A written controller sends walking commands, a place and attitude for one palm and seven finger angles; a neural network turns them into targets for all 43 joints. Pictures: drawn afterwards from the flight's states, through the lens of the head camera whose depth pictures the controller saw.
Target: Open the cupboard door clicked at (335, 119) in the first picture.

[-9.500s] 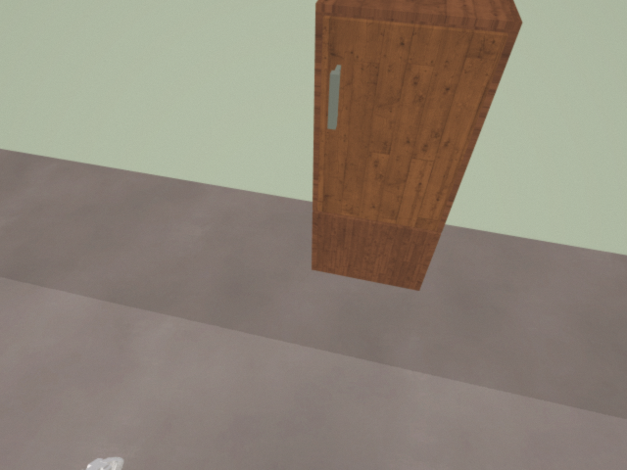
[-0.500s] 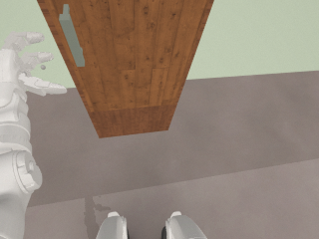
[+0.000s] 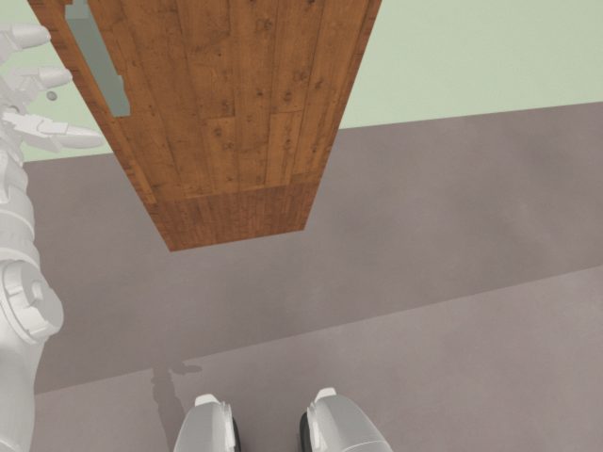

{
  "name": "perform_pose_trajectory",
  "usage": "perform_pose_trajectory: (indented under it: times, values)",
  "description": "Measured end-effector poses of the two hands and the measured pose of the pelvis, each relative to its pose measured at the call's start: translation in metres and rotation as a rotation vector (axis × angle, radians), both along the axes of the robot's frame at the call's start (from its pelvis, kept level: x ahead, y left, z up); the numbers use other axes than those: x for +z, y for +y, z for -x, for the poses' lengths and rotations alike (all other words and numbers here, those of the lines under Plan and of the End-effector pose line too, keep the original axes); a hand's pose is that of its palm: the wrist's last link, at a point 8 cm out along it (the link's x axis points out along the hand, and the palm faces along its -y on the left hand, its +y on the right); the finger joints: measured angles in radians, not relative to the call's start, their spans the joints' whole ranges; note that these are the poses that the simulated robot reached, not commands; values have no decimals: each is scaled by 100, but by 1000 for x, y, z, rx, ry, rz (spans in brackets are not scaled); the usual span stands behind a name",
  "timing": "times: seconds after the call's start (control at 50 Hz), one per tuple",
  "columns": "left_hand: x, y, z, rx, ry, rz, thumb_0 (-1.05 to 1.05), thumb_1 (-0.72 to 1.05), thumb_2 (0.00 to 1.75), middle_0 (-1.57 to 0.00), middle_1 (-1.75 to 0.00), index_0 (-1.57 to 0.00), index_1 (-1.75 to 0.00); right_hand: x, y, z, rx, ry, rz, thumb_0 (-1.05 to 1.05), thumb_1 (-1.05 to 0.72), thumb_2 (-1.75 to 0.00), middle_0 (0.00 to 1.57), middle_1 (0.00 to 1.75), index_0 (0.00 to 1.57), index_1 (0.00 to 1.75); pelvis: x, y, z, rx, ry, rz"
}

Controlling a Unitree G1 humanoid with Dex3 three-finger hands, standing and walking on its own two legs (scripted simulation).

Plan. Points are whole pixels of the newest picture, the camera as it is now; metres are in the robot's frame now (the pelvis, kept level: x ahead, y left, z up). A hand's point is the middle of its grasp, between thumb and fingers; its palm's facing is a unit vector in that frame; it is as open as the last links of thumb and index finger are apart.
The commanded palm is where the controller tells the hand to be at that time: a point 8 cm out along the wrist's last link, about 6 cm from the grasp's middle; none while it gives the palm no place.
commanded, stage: move the hooked fingers beside the handle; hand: left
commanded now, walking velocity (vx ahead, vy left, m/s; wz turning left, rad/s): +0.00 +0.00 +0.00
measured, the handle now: (102, 55) +0.60 +0.18 +0.09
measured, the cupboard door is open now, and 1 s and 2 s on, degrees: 0 0 0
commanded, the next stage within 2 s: slide the fingers in behind the handle in 0.54 s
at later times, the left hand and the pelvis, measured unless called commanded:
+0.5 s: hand (54, 98) +0.53 +0.23 +0.08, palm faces +0.11 -0.99 +0.00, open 14.0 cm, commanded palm +0.51 +0.27 +0.08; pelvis +0.00 +0.00 +0.00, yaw +1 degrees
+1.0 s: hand (76, 97) +0.54 +0.21 +0.08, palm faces +0.09 -1.00 +0.01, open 14.0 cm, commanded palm +0.51 +0.24 +0.08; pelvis +0.00 +0.00 +0.00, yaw +1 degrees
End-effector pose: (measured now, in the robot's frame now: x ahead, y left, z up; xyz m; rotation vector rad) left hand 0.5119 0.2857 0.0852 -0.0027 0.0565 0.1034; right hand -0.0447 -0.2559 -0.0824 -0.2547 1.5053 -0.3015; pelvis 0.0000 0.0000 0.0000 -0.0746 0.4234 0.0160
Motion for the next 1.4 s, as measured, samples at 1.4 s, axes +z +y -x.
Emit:
perform_pose_trajectory:
  times: [1.4]
  values:
    - [-2, -55, -1, 10, -25, -5, -1, -49, 30, -30, -120, -30, -120, -14, -4, -16, 31, -62, -41, 0, -90, -90, 20, 30, 20, 30, -4, -6, 3, 16, -9, -7]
